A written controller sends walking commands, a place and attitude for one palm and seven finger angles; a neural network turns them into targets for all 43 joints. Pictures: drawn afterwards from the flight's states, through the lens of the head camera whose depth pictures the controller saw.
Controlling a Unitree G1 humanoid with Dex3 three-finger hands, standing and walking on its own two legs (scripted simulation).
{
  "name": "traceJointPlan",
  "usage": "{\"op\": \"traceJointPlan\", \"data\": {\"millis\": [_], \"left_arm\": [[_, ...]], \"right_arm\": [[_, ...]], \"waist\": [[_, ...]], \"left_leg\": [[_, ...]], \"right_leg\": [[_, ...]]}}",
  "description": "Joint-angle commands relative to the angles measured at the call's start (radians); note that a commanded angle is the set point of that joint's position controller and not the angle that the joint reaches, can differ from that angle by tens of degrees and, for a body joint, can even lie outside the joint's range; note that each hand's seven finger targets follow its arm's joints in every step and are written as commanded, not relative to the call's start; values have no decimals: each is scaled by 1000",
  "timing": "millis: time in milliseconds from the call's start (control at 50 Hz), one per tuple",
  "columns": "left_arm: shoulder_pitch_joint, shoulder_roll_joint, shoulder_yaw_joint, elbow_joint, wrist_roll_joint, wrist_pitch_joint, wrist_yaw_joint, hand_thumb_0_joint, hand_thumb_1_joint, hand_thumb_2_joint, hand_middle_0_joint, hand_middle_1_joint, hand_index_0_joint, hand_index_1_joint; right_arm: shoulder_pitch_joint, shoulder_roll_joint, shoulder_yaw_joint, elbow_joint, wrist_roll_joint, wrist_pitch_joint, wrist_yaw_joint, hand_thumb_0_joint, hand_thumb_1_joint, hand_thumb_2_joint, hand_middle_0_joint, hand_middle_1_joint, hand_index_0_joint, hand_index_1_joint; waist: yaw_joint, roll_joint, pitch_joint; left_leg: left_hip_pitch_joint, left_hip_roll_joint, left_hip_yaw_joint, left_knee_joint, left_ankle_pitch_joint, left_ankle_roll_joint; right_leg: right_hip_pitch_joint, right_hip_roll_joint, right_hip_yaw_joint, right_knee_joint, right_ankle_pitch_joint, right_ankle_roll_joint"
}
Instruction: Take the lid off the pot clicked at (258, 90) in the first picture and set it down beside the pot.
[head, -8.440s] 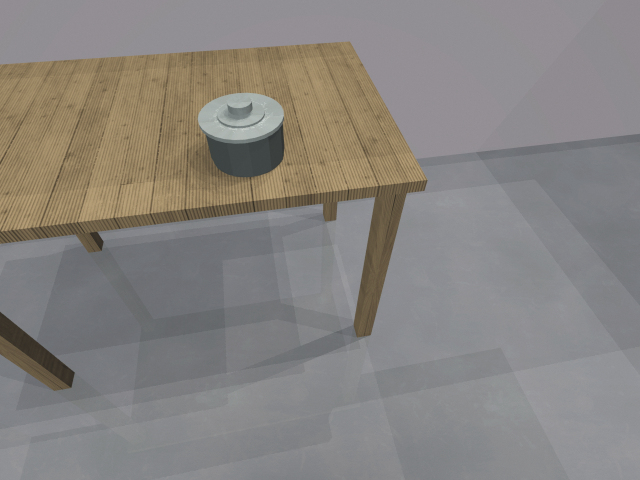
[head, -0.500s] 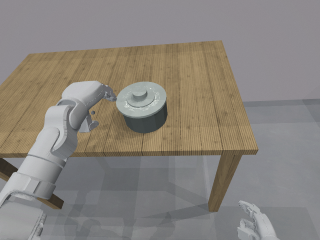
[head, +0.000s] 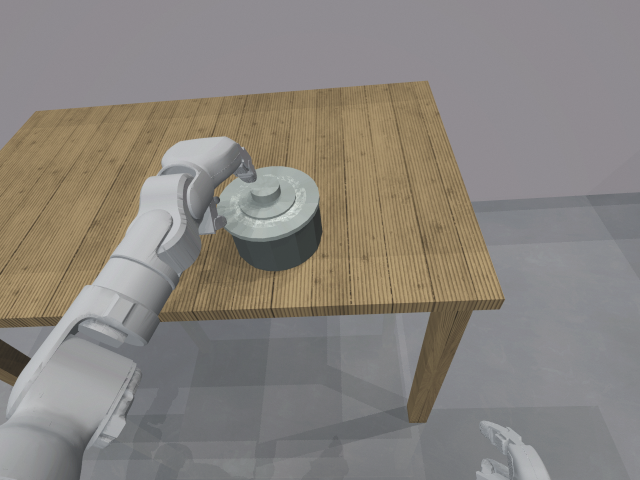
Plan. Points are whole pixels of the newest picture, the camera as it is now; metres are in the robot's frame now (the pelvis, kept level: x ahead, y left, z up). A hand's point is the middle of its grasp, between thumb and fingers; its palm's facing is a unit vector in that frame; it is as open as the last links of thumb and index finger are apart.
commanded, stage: move the open hand above the knob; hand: left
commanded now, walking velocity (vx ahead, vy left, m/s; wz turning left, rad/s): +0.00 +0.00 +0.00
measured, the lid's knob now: (265, 189) +0.52 +0.10 +0.08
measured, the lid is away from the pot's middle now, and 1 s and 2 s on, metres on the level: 0.00 0.00 0.01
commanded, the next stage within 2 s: lower the open fingers around the knob in 1.10 s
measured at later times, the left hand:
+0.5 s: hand (257, 162) +0.49 +0.09 +0.15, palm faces -0.27 -0.06 -0.96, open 10.1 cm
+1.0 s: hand (253, 168) +0.48 +0.10 +0.15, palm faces -0.26 -0.05 -0.96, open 10.1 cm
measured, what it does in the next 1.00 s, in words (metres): stands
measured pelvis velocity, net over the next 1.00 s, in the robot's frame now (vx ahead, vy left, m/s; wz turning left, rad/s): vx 0.01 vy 0.01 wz -0.02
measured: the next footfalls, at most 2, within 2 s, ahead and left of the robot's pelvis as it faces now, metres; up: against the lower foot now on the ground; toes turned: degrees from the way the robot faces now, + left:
none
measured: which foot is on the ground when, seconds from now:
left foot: down 0.00-1.00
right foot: down 0.00-1.00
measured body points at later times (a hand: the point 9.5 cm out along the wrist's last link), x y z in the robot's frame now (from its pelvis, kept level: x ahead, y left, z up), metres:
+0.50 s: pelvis +0.01 +0.00 +0.00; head +0.04 -0.03 +0.45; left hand +0.50 +0.09 +0.20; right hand +0.08 -0.26 -0.14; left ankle -0.01 +0.10 -0.74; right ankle -0.02 -0.11 -0.74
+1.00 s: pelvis +0.01 +0.01 +0.00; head +0.04 -0.02 +0.45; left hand +0.49 +0.10 +0.20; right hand +0.12 -0.24 -0.13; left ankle -0.01 +0.10 -0.74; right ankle -0.02 -0.11 -0.74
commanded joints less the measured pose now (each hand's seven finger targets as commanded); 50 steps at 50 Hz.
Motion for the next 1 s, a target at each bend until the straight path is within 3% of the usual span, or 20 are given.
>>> {"op": "traceJointPlan", "data": {"millis": [0,40,80,160,200,280,340,360,400,420,500,540,580,640,660,740,800,840,920,980], "left_arm": [[-613,212,123,-138,33,-12,53,0,-304,1445,-835,-81,-835,-81],[-620,178,109,-114,26,-19,58,0,-304,1445,-835,-81,-835,-81],[-593,211,144,-21,38,-16,68,0,-304,1445,-835,-81,-835,-81],[-631,117,67,66,41,-3,69,0,-304,1445,-835,-81,-835,-81],[-701,131,76,20,45,-10,73,0,-304,1445,-835,-81,-835,-81],[-776,165,109,112,48,-16,85,0,-304,1445,-835,-81,-835,-81],[-804,113,77,180,48,-17,98,0,-304,1445,-835,-81,-835,-81],[-824,156,111,165,53,-21,106,0,-304,1445,-835,-81,-835,-81],[-806,140,102,197,57,-22,111,0,-304,1445,-835,-81,-835,-81],[-776,175,138,217,64,-20,114,0,-304,1445,-835,-81,-835,-81],[-724,123,99,247,66,-2,107,0,-304,1445,-835,-81,-835,-81],[-742,196,167,182,55,-14,106,0,-304,1445,-835,-81,-835,-81],[-790,164,119,105,64,-25,102,0,-304,1445,-835,-81,-835,-81],[-743,106,88,135,57,-14,98,0,-304,1445,-835,-81,-835,-81],[-737,175,144,130,56,-13,105,0,-304,1445,-835,-81,-835,-81],[-790,63,43,91,48,-16,101,0,-304,1445,-835,-81,-835,-81],[-814,71,48,167,48,-6,108,0,-304,1445,-835,-81,-835,-81],[-835,100,81,192,39,-8,115,0,-304,1445,-835,-81,-835,-81],[-872,55,38,173,58,-19,127,0,-304,1445,-835,-81,-835,-81],[-777,92,85,279,60,5,127,0,-304,1445,-835,-81,-835,-81]], "right_arm": [[-58,-97,-40,-115,2,-39,-17,0,-900,-900,200,300,200,300],[-44,-96,-45,-111,-1,-43,-18,0,-900,-900,200,300,200,300],[-29,-97,-41,-99,-3,-44,-19,0,-900,-900,200,300,200,300],[-20,-98,-42,-86,0,-33,-17,0,-900,-900,200,300,200,300],[-8,-97,-48,-89,-4,-39,-17,0,-900,-900,200,300,200,300],[32,-103,-49,-59,-8,-44,-33,0,-900,-900,200,300,200,300],[55,-103,-50,-41,-8,-51,-38,0,-900,-900,200,300,200,300],[64,-106,-52,-37,-11,-56,-37,0,-900,-900,200,300,200,300],[70,-101,-52,-39,-15,-63,-34,0,-900,-900,200,300,200,300],[75,-107,-53,-34,-17,-59,-32,0,-900,-900,200,300,200,300],[65,-107,-52,-47,-14,-48,-22,0,-900,-900,200,300,200,300],[62,-109,-56,-63,-18,-53,-26,0,-900,-900,200,300,200,300],[52,-100,-56,-69,-15,-57,-26,0,-900,-900,200,300,200,300],[62,-101,-61,-59,-13,-53,-18,0,-900,-900,200,300,200,300],[60,-107,-60,-57,-14,-53,-18,0,-900,-900,200,300,200,300],[41,-92,-59,-61,-7,-57,-19,0,-900,-900,200,300,200,300],[48,-98,-53,-35,-6,-50,-23,0,-900,-900,200,300,200,300],[50,-101,-50,-32,-9,-53,-33,0,-900,-900,200,300,200,300],[46,-89,-49,-32,-12,-65,-29,0,-900,-900,200,300,200,300],[44,-99,-44,-27,-16,-48,-30,0,-900,-900,200,300,200,300]], "waist": [[-24,-123,-383],[-31,-112,-399],[-20,-138,-392],[-38,-150,-346],[-40,-107,-406],[-55,-145,-408],[-68,-147,-392],[-61,-138,-430],[-56,-116,-446],[-46,-141,-450],[-44,-153,-411],[-33,-163,-465],[-44,-140,-495],[-49,-123,-440],[-39,-132,-448],[-60,-106,-443],[-69,-124,-395],[-67,-141,-401],[-66,-86,-451],[-54,-163,-416]], "left_leg": [[182,-5,-35,-18,319,26],[193,-4,-37,-7,352,29],[172,-3,-30,-12,348,28],[135,-2,-19,-24,320,26],[185,-1,-25,-17,353,29],[168,0,-20,-23,327,33],[152,1,-19,-21,345,35],[170,6,-19,-20,359,33],[177,3,-20,-14,390,34],[168,9,-20,-14,418,34],[138,10,-8,-20,421,34],[146,10,-10,-14,443,42],[190,10,-12,-9,486,45],[207,19,-23,-6,506,40],[203,18,-24,-7,490,39],[236,18,-31,-5,471,36],[213,17,-31,-16,392,30],[190,12,-26,-20,353,32],[249,15,-41,-7,423,23],[180,15,-24,-17,406,24]], "right_leg": [[105,27,17,-37,395,-19],[100,27,16,-38,418,-21],[116,28,18,-36,427,-19],[90,26,16,-44,422,-16],[90,28,19,-40,431,-18],[95,31,24,-49,432,-15],[75,32,21,-52,448,-17],[91,31,25,-45,461,-15],[93,31,26,-41,481,-16],[108,31,25,-37,504,-17],[105,30,22,-42,512,-13],[156,26,34,-47,553,-12],[145,25,36,-41,574,-8],[76,33,19,-50,513,-12],[97,34,23,-48,512,-11],[41,35,16,-51,461,-15],[10,39,9,-52,408,-17],[29,36,15,-58,406,-18],[6,36,13,-39,416,-23],[44,34,17,-42,440,-19]]}}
